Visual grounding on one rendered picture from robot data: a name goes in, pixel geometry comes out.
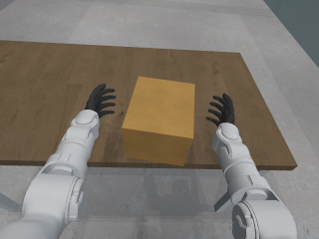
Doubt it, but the robot left upper arm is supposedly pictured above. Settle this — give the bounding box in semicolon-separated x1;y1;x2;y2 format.
0;173;85;239

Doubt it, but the left robot hand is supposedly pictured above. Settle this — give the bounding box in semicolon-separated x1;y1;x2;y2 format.
85;84;116;119

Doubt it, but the robot right forearm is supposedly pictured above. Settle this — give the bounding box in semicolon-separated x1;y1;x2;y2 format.
211;122;297;238

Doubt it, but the robot left forearm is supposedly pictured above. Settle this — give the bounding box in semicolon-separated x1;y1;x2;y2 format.
22;110;100;216

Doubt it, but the robot right upper arm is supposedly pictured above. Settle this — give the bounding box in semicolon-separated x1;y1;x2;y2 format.
231;200;297;239

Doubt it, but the right robot hand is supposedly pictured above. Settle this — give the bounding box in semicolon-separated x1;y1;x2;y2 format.
206;93;235;126

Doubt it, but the carton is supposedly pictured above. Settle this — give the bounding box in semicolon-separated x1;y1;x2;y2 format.
122;76;195;166

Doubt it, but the table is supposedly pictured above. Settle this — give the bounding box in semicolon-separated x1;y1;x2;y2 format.
0;40;298;213

